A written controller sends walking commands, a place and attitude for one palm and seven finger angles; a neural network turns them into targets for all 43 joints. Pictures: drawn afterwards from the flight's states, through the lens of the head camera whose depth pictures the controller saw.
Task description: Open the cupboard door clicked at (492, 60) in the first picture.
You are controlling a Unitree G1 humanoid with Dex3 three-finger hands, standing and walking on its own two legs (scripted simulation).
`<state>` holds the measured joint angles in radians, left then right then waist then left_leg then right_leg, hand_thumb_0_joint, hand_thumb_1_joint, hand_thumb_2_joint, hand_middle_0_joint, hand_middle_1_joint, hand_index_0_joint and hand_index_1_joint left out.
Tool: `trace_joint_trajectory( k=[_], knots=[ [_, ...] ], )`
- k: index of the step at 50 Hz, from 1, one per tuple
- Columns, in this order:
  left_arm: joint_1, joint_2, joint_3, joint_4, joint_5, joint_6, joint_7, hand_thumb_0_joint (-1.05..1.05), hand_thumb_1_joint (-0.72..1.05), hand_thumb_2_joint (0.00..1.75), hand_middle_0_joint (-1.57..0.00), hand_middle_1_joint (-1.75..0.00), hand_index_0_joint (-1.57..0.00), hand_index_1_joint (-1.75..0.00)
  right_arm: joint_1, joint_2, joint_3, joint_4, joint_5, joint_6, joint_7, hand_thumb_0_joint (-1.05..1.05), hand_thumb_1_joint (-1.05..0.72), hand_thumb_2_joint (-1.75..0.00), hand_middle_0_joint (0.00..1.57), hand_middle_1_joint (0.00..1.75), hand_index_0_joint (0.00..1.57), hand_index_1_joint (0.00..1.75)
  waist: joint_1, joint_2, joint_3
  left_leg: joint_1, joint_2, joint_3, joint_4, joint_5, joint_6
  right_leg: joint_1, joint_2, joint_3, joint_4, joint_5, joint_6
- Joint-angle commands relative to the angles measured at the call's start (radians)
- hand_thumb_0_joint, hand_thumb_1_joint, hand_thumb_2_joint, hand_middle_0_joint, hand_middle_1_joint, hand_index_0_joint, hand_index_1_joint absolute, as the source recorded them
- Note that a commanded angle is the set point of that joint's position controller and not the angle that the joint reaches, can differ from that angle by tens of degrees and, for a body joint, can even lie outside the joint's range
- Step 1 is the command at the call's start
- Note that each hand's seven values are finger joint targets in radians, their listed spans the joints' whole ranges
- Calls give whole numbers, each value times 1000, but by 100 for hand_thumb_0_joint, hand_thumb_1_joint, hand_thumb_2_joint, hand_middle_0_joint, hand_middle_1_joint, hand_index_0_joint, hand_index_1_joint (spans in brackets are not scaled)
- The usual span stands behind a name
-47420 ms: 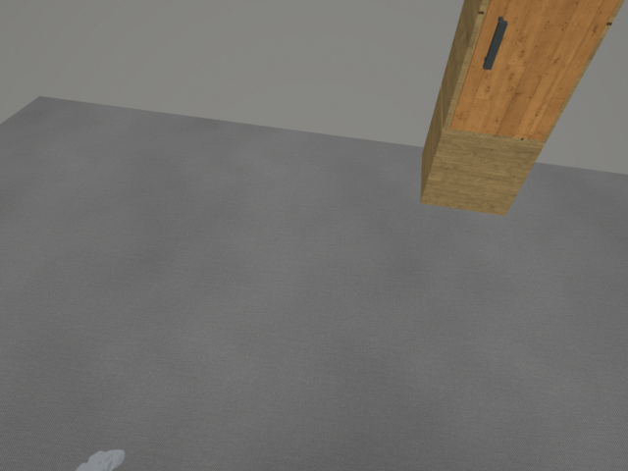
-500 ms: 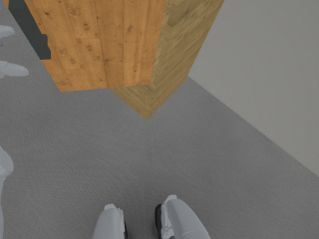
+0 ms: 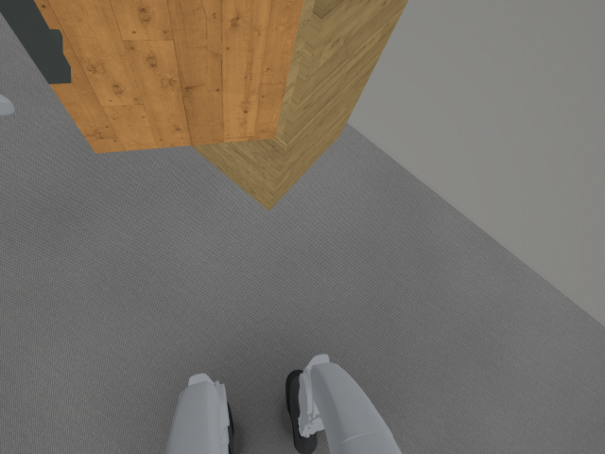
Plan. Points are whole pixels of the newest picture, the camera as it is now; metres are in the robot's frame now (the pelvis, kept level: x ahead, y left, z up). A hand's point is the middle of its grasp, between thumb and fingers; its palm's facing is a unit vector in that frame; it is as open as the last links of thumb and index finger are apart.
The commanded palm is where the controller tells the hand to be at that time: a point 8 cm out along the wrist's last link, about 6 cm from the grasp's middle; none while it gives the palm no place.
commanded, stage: slide the fingers in behind the handle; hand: left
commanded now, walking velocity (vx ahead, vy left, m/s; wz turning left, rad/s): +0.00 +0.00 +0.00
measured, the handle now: (30, 9) +0.60 +0.23 +0.08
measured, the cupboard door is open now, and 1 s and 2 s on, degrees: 51 50 50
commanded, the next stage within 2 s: close the thumb around the handle in 1.46 s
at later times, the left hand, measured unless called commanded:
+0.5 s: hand out of the picture +0.56 +0.27 +0.09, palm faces +0.11 -0.99 +0.00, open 14.2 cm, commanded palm +0.54 +0.28 +0.08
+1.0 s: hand (37, 42) +0.56 +0.22 +0.09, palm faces +0.09 -1.00 -0.02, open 14.0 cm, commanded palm +0.54 +0.25 +0.08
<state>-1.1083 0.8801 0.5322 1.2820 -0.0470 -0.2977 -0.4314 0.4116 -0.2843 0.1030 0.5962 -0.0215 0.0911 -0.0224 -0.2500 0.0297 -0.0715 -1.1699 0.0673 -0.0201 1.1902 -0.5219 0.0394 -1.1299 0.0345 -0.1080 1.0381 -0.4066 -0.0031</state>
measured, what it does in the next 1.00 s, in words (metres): stands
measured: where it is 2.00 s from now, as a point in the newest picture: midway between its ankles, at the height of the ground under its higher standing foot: (263, 440)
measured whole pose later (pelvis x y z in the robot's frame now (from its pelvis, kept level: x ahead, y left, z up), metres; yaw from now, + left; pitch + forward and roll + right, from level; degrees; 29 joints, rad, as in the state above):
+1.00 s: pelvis +0.01 -0.01 +0.01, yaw +1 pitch +27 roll -5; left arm -1.04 0.65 0.47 1.24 -0.04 -0.38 -0.24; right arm 0.40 -0.26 0.07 0.61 -0.04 0.09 0.01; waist -0.23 0.04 -0.09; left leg -1.08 0.06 0.00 1.15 -0.53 0.03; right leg -1.07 0.03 -0.09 1.03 -0.43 -0.01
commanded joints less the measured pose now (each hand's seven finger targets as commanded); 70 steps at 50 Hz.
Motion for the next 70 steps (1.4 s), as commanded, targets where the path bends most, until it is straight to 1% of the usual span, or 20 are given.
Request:
trace_joint_trajectory(
  k=[1, 9, 12, 14, 15, 19, 27, 29, 33, 36, 39, 41, 45, 50, 52, 58, 60, 64, 66, 70],
  knots=[
    [-418, 258, 14, -247, -20, -61, 21, 0, -50, 30, -30, -120, -30, -120, 235, -219, -85, -11, -5, -1, -10, 0, -90, -90, 20, 30, 20, 30, -3, 297, -585, 574, -1, -104, -148, 531, -21, 176, 34, 36, -93, 230, -16],
    [-369, 181, -2, -261, -14, -81, 71, 0, -50, 30, -30, -120, -30, -120, 244, -208, -92, -11, -13, 3, 8, 0, -90, -90, 20, 30, 20, 30, 11, 302, -567, 624, 1, -109, -157, 625, -34, 180, 37, 28, -97, 265, -22],
    [-362, 146, -22, -233, -15, -77, 84, 0, -50, 30, -30, -120, -30, -120, 239, -205, -93, -11, -12, 7, 10, 0, -90, -90, 20, 30, 20, 30, -1, 256, -527, 589, 0, -100, -161, 599, -31, 188, 36, 28, -103, 266, -17],
    [-373, 130, -30, -253, -14, -89, 93, 0, -50, 30, -30, -120, -30, -120, 243, -204, -96, -11, -15, 7, 12, 0, -90, -90, 20, 30, 20, 30, -1, 275, -536, 609, -1, -103, -164, 609, -31, 182, 36, 30, -104, 265, -20],
    [-369, 148, -15, -255, -8, -93, 99, 0, -50, 30, -30, -120, -30, -120, 245, -206, -99, -4, -17, 9, 11, 0, -90, -90, 20, 30, 20, 30, 3, 268, -548, 623, 2, -108, -164, 629, -37, 183, 35, 27, -102, 270, -18],
    [-380, 48, -69, -282, -24, -110, 99, 0, -50, 30, -30, -120, -30, -120, 247, -197, -106, 3, -20, 8, 17, 0, -90, -90, 20, 30, 20, 30, -5, 286, -558, 669, 3, -115, -162, 670, -43, 163, 36, 24, -104, 270, -22],
    [-393, -8, -100, -285, -20, -124, 128, 0, -50, 30, -30, -120, -30, -120, 247, -191, -114, 28, -25, 10, 21, 0, -90, -90, 20, 30, 20, 30, -7, 268, -563, 680, 0, -116, -163, 665, -46, 170, 34, 27, -111, 275, -22],
    [-411, -72, -143, -308, -24, -133, 133, 0, -50, 30, -30, -120, -30, -120, 242, -183, -116, 28, -27, 6, 24, 0, -90, -90, 20, 30, 20, 30, -18, 286, -567, 698, -1, -116, -161, 676, -44, 159, 33, 27, -111, 280, -23],
    [-418, -59, -132, -287, -25, -134, 140, 0, -50, 30, -30, -120, -30, -120, 232, -184, -115, 34, -24, 5, 24, 0, -90, -90, 20, 30, 20, 30, -17, 252, -556, 646, -11, -102, -165, 593, -33, 199, 34, 35, -117, 278, -22],
    [-367, 2, -62, -254, -33, -135, 159, 0, -50, 30, -30, -120, -30, -120, 227, -182, -112, 22, -21, 4, 22, 0, -90, -90, 20, 30, 20, 30, 8, 234, -558, 600, -17, -88, -163, 598, -29, 252, 32, 41, -108, 318, -23],
    [-362, 52, -35, -237, -10, -137, 187, 0, -50, 30, -30, -120, -30, -120, 218, -180, -103, -1, -21, 2, 24, 0, -90, -90, 20, 30, 20, 30, 15, 195, -514, 498, -26, -68, -164, 517, -15, 304, 30, 53, -102, 317, -22],
    [-359, 73, -28, -250, 7, -140, 203, 0, -50, 30, -30, -120, -30, -120, 212, -178, -102, -13, -21, 1, 24, 0, -90, -90, 20, 30, 20, 30, 20, 203, -542, 482, -27, -55, -155, 517, -12, 326, 27, 63, -94, 339, -17],
    [-368, 40, -53, -264, 6, -159, 200, 0, -50, 30, -30, -120, -30, -120, 213, -178, -106, -11, -20, -3, 28, 0, -90, -90, 20, 30, 20, 30, 14, 214, -570, 523, -23, -63, -155, 537, -18, 310, 28, 60, -89, 338, -16],
    [-384, -2, -64, -244, -25, -143, 185, 0, -50, 30, -30, -120, -30, -120, 217, -180, -110, -2, -15, -8, 23, 0, -90, -90, 20, 30, 20, 30, -3, 170, -567, 493, -26, -57, -155, 501, -11, 320, 27, 64, -98, 338, -10],
    [-359, 30, -42, -241, -19, -136, 186, 0, -50, 30, -30, -120, -30, -120, 219, -179, -108, -4, -15, -9, 22, 0, -90, -90, 20, 30, 20, 30, 14, 174, -582, 459, -31, -46, -151, 489, -8, 356, 26, 72, -95, 353, -12],
    [-364, 91, -12, -249, -1, -142, 195, 0, -50, 30, -30, -120, -30, -120, 218, -178, -104, -11, -15, -14, 19, 0, -90, -90, 20, 30, 20, 30, 21, 170, -563, 411, -31, -36, -155, 450, -4, 388, 24, 81, -95, 346, -11],
    [-375, 57, -34, -280, -3, -158, 192, 0, -50, 30, -30, -120, -30, -120, 219, -177, -109, -9, -16, -16, 21, 0, -90, -90, 20, 30, 20, 30, 19, 211, -608, 484, -29, -47, -152, 498, -11, 348, 24, 74, -88, 351, -13],
    [-338, 60, -23, -224, -19, -147, 179, 0, -50, 30, -30, -120, -30, -120, 221, -183, -107, -4, -13, -17, 19, 0, -90, -90, 20, 30, 20, 30, 13, 159, -553, 442, -29, -45, -156, 461, -5, 353, 28, 74, -99, 331, -12],
    [-363, 25, -60, -241, -15, -141, 174, 0, -50, 30, -30, -120, -30, -120, 216, -182, -108, -1, -12, -17, 19, 0, -90, -90, 20, 30, 20, 30, 9, 202, -554, 477, -27, -50, -163, 461, -11, 314, 25, 67, -101, 304, -12],
    [-390, 19, -57, -250, -25, -146, 181, 0, -50, 30, -30, -120, -30, -120, 219, -187, -110, 10, -16, -18, 17, 0, -90, -90, 20, 30, 20, 30, -1, 204, -553, 517, -22, -64, -162, 482, -15, 273, 26, 58, -103, 288, -12]
  ],
)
